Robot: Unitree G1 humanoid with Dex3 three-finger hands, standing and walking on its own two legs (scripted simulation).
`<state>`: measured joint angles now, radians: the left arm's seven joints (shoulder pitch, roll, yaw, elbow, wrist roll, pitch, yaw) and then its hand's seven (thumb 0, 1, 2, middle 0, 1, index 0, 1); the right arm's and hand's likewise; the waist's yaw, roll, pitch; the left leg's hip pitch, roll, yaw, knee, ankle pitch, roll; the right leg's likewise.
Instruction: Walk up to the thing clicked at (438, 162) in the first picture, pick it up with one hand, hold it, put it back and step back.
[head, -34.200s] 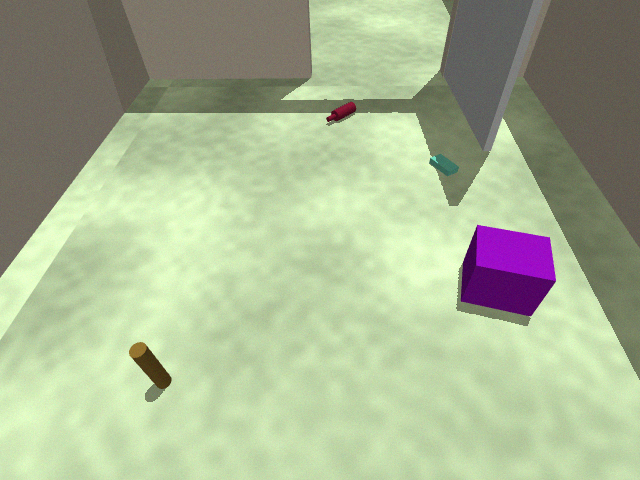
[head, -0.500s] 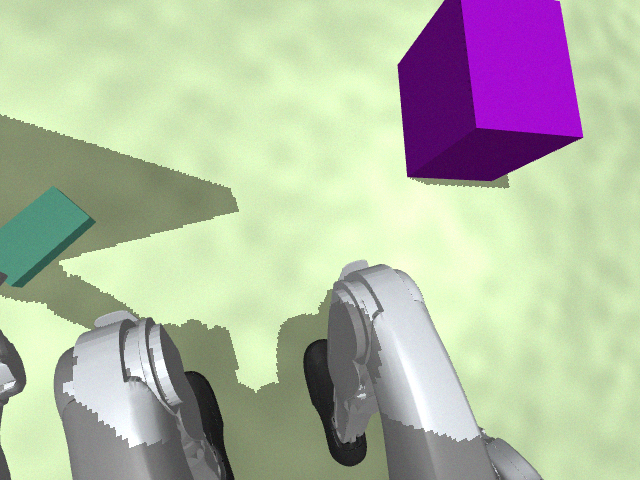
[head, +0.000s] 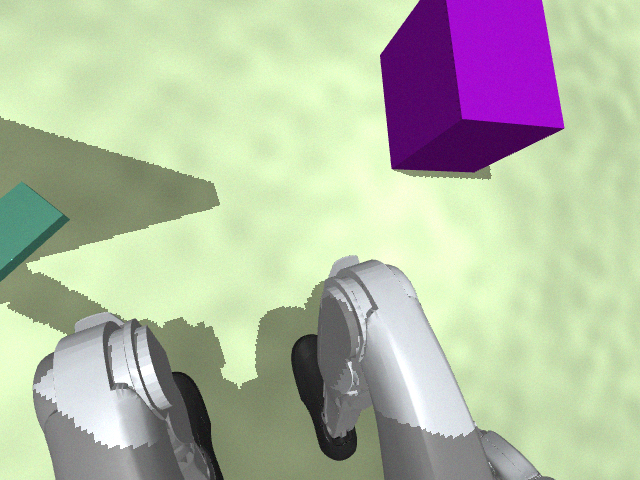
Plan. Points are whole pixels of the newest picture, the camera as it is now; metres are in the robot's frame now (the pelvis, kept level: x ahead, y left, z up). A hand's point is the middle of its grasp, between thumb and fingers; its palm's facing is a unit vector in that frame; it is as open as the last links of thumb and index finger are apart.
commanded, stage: rise first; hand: left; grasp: from above
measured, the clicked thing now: (6, 235) +0.44 +0.35 -0.29
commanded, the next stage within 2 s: none
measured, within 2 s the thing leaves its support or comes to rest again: neither
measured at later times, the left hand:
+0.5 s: hand out of the picture +0.40 +0.41 -0.18, palm faces -0.23 -0.36 -0.91, open 13.5 cm
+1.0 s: hand out of the picture +0.40 +0.41 -0.18, palm faces -0.24 -0.35 -0.90, open 13.9 cm
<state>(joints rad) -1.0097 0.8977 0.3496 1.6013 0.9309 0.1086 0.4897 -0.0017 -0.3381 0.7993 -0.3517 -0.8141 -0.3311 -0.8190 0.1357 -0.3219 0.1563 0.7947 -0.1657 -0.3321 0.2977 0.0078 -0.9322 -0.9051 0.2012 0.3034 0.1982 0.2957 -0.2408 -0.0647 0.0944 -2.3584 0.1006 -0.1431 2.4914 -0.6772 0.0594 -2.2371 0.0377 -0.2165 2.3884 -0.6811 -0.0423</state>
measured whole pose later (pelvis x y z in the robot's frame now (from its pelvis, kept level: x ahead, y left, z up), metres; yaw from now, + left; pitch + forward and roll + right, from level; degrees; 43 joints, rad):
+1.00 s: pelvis +0.00 +0.00 +0.00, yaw +0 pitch +29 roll -11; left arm -0.99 0.92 0.34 1.58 0.93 0.11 0.47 0.00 -0.52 0.95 -0.18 -0.99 -0.16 -0.99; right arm 0.14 -0.32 0.17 0.77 -0.16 -0.35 0.32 0.01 -0.94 -0.91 0.20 0.30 0.20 0.30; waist -0.25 -0.07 0.09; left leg -2.35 0.10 -0.15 2.49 -0.67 0.06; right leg -2.22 0.04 -0.22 2.38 -0.67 -0.03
